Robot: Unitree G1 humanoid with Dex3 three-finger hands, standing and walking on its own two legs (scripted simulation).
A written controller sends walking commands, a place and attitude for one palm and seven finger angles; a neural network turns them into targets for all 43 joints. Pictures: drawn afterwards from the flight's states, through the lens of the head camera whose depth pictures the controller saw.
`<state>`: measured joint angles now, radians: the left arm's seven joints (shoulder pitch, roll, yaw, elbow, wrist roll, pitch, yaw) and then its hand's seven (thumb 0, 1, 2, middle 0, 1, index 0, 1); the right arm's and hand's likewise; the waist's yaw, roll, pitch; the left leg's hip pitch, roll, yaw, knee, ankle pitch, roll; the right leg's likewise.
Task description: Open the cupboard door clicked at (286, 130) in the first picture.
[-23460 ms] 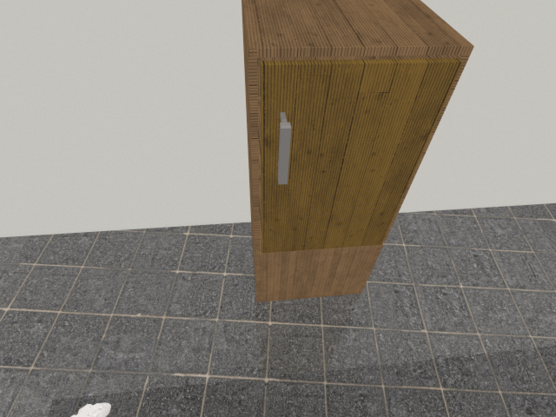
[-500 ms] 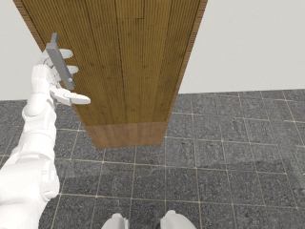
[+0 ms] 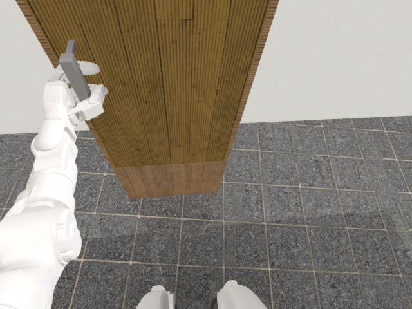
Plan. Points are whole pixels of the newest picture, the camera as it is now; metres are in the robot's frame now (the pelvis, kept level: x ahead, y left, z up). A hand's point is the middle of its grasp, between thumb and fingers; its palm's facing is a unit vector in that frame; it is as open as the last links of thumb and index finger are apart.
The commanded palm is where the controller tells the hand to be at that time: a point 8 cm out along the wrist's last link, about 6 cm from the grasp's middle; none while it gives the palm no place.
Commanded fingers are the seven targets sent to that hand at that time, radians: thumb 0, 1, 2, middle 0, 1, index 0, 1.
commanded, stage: close the thumb around the handle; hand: left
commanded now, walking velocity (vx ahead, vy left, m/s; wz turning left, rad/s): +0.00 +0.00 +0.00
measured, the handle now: (83, 82) +0.54 +0.21 +0.08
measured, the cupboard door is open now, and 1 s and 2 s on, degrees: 0 37 45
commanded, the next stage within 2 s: pull the door open along its arc in 0.12 s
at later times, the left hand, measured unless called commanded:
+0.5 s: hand (97, 112) +0.47 +0.18 +0.08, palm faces +0.03 -1.00 -0.01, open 5.5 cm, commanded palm +0.42 +0.22 +0.08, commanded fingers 0.00 0.90 0.90 -0.40 -1.35 -0.40 -1.35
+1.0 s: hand (151, 194) +0.30 +0.07 +0.08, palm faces +0.37 -0.93 +0.04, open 5.9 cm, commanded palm +0.24 +0.11 +0.08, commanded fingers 0.00 0.90 0.90 -0.40 -1.35 -0.40 -1.35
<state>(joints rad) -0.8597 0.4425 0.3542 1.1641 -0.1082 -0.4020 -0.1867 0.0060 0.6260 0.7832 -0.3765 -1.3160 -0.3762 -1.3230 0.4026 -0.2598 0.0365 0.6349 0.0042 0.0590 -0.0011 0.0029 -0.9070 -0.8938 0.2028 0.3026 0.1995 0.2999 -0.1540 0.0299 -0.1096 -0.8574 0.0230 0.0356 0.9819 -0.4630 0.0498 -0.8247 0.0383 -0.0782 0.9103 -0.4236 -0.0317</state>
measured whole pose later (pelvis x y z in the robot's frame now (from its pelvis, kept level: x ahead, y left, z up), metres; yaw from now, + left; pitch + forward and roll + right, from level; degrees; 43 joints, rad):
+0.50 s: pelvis +0.01 +0.00 +0.01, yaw -1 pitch +18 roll -2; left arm -0.64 0.37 0.32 0.94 -0.15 -0.38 -0.17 0.02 0.79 0.81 -0.37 -1.34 -0.37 -1.35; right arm 0.41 -0.25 0.02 0.60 0.02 0.07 0.02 0.00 -0.91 -0.89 0.20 0.30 0.20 0.30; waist -0.13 0.04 -0.14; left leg -0.78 0.03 0.06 0.93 -0.46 0.05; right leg -0.76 0.05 -0.05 0.86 -0.42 -0.03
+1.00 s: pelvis +0.00 -0.01 +0.01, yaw +2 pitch +10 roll -1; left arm 0.08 -0.11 -0.20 0.08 0.06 -0.19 0.52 0.04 0.71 0.76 -0.35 -1.35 -0.37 -1.34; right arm 0.17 -0.18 0.02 0.50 -0.05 0.01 0.06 0.01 -0.91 -0.89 0.20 0.30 0.20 0.30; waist 0.00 0.03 -0.13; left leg -0.64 -0.01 0.02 0.91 -0.45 0.03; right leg -0.62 0.01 -0.09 0.89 -0.45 -0.05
